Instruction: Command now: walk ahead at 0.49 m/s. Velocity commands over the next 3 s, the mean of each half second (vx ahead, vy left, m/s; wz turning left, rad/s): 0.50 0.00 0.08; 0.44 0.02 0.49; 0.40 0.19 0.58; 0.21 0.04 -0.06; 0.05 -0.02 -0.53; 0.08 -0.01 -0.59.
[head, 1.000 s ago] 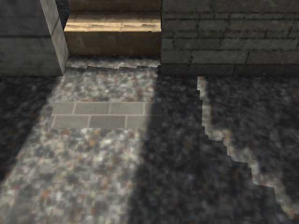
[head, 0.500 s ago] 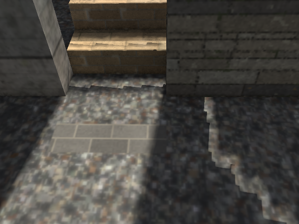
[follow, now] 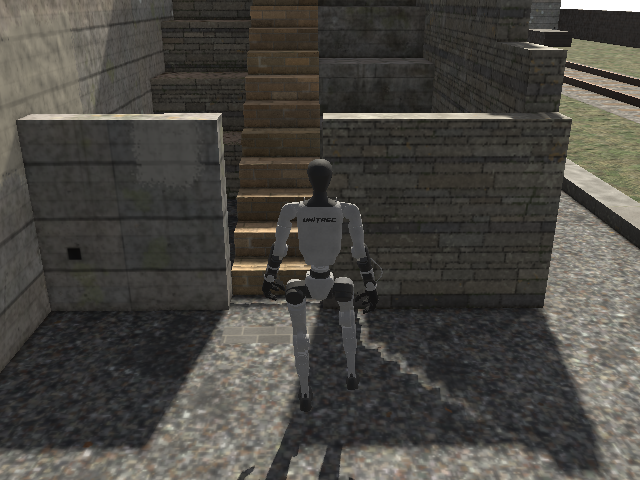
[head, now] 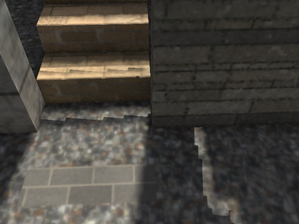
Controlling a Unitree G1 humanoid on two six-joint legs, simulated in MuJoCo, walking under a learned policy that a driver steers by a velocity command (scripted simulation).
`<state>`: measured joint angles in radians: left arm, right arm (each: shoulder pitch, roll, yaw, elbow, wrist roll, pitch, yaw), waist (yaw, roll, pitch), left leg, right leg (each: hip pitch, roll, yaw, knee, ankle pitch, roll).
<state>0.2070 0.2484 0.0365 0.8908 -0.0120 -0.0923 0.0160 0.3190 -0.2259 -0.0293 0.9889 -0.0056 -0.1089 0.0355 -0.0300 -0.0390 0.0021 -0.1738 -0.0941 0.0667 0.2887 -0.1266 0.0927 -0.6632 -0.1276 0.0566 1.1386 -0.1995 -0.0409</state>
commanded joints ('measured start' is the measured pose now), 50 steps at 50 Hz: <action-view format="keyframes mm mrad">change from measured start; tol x32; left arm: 1 34 46 14 -42 13 3 7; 50 151 109 10 -67 61 32 17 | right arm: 1 -41 -132 -21 -55 1 -18 -20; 50 -238 -181 -62 -336 -35 102 -29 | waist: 1 47 74 54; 12 -22 105 67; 17 157 -213 -393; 37 90 -16 63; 45 -88 184 -487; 50 85 -8 -103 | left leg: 1 -107 280 -207 -205 72 171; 13 192 345 -183 3 233 83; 15 26 236 -86 430 359 24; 18 -623 97 -220 1067 -363 -19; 32 -563 171 -118 498 259 -48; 39 -527 128 -17 332 78 6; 42 -160 -9 63 194 92 68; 44 651 399 -611 286 572 353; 50 -133 177 -231 40 439 220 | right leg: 1 -20 -42 2 -141 162 27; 12 66 49 -52 -624 136 -12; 15 623 17 1 -638 126 -111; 17 1068 -300 677 -829 -70 -294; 23 488 -127 73 -991 149 -137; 36 719 -129 -224 -984 408 -72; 42 719 -91 -280 -421 1009 16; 43 415 -42 -269 -104 689 64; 44 -74 143 -172 290 -414 121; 50 151 33 -69 -50 -236 80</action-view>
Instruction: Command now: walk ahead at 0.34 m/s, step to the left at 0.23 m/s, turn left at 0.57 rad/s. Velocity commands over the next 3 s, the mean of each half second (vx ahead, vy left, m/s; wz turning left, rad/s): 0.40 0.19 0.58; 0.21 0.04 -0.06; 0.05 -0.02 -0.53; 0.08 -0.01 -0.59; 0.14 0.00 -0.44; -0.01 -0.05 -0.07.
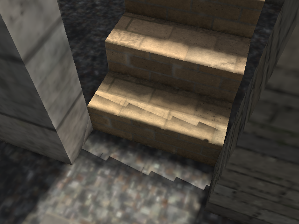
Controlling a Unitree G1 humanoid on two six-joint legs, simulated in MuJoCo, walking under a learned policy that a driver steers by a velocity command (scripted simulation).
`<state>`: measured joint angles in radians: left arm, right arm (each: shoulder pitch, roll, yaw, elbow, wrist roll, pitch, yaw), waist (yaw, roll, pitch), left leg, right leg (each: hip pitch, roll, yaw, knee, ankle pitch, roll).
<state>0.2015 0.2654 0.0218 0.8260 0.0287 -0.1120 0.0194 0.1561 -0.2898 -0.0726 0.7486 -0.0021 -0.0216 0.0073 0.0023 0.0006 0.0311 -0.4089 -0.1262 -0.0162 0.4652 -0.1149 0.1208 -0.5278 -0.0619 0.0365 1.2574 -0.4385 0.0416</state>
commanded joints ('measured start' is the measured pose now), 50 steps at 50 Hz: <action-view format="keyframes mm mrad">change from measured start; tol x32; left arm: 1 175 77 24 10 14 84 28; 50 -225 100 24 -115 -28 84 -32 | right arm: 1 -96 -117 -18 -102 -60 20 19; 24 -120 -64 9 -112 -20 13 134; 29 292 -347 -85 32 8 -1 14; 50 -54 -176 -2 118 -18 35 -140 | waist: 1 64 13 -96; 25 25 -226 -1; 29 -105 409 -227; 50 -24 69 -123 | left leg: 1 -26 143 -94 -148 376 188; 8 -62 123 -343 -118 -283 105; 11 -325 -48 -112 366 -454 -17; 18 -351 149 -48 630 -204 -90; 27 290 61 99 88 -113 -53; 29 677 355 -481 -113 -34 138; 40 282 390 -59 -135 1055 8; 50 431 431 37 -87 711 81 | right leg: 1 130 -4 -100 -320 -11 -2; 9 404 -16 -22 -751 257 -5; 12 571 -510 691 -1087 -183 -277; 27 345 -196 -225 -762 690 -64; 29 -185 2 -197 -125 -193 49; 31 -224 -40 -7 88 -105 14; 50 11 11 -89 -508 178 -25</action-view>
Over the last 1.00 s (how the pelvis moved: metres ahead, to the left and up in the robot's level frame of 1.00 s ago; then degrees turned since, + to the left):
0.52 0.00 -0.01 20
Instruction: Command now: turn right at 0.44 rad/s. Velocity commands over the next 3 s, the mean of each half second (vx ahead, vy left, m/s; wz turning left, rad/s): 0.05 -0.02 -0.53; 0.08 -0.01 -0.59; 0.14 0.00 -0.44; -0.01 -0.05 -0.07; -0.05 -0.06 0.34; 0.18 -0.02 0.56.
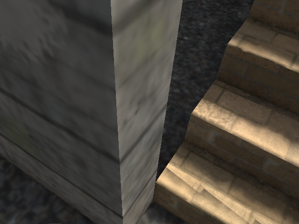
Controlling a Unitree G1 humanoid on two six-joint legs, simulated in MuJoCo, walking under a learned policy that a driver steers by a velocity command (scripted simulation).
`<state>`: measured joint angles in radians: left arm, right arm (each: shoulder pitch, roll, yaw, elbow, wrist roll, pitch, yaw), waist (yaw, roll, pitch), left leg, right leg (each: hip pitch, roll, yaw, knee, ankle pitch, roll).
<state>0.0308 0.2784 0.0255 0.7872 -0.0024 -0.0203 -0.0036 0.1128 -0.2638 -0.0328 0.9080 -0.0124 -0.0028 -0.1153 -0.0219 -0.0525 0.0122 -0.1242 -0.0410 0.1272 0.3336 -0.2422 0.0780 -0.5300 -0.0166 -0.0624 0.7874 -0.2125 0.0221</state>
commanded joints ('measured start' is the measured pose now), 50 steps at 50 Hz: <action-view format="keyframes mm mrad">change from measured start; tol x32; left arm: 1 -58 91 22 -78 2 -10 -11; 50 200 154 82 -242 -26 -9 23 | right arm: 1 -12 -203 -44 -44 -4 26 -20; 50 14 -173 -104 -347 4 -29 90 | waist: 1 -6 129 -96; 19 34 -165 -139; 23 -8 297 -87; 38 -31 294 -70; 43 24 -320 -111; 50 37 -106 -10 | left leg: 1 159 345 -108 63 845 125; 5 -33 199 -24 361 717 1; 7 -447 -56 -75 866 -431 -128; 8 -475 -10 -236 970 -493 -133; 20 -94 -33 -111 180 -56 -93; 23 -13 481 -659 -202 -110 133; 31 34 292 -216 18 441 154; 40 -26 359 -165 80 284 73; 44 -650 88 -155 885 -422 -163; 50 -741 106 -195 869 21 -154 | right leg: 1 15 -22 -8 -77 -67 -12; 4 214 81 -72 -302 -6 -51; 7 654 -367 546 -392 1124 -450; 21 112 -44 413 -386 -70 -103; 28 -16 69 151 526 -157 45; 39 130 -20 46 -90 -167 4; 44 558 -334 576 -370 611 -369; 47 416 -194 418 -423 274 -253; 48 421 -168 465 -508 -513 -244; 50 405 -192 558 -594 -506 -259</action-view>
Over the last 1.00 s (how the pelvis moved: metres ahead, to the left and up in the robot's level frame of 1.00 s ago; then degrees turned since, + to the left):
0.33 0.21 0.01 14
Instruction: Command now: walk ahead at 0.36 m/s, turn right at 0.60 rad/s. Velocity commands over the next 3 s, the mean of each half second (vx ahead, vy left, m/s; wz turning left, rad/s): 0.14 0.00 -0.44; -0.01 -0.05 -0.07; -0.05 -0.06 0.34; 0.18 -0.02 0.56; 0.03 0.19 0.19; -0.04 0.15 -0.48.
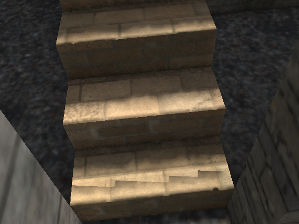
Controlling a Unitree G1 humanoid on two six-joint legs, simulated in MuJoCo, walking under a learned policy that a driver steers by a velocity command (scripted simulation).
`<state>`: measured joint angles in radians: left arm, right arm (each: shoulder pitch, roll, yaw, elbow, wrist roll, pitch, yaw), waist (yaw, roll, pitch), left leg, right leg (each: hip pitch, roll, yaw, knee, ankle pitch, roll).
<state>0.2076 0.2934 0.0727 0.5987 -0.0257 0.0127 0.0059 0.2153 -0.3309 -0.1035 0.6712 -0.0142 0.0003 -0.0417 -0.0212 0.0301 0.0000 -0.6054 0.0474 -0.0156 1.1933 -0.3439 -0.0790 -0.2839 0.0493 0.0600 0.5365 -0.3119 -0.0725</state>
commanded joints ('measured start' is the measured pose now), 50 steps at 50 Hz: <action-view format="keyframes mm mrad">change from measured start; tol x32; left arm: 1 67 92 15 -22 55 -24 9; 50 1 65 -2 65 59 -49 18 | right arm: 1 -107 -29 4 -85 -71 4 38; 50 -190 -19 23 -45 -13 -15 22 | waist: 1 56 -104 80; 15 5 -164 -60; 19 51 288 -181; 50 -26 -193 2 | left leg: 1 -235 37 -30 -33 141 8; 15 285 -63 -23 -540 68 83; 21 548 340 -469 -781 883 342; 36 473 218 -333 -938 112 301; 43 449 186 -239 -849 427 290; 50 356 -27 4 -611 57 67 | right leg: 1 131 -199 350 -367 -245 -113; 5 190 -180 276 -240 422 -128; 13 187 -187 326 -94 729 -104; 17 36 -116 331 39 571 28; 19 -101 104 86 358 -334 109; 23 -211 44 201 794 -211 213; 50 -16 -186 168 -236 97 -45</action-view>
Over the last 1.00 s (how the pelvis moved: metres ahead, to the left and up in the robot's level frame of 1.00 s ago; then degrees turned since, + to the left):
-0.02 -0.02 -0.01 -37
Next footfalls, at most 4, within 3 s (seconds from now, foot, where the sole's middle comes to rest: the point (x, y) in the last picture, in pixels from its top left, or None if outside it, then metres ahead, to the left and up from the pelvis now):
0.34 left None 0.18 0.11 -0.77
0.90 right None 0.07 -0.14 -0.77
1.28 left None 0.09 0.07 -0.77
1.72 right None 0.04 -0.16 -0.77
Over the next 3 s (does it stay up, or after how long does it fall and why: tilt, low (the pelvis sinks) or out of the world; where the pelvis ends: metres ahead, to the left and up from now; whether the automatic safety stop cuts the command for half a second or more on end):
stays up -0.01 0.12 -0.01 its command is cut before an obstacle after 0.6 s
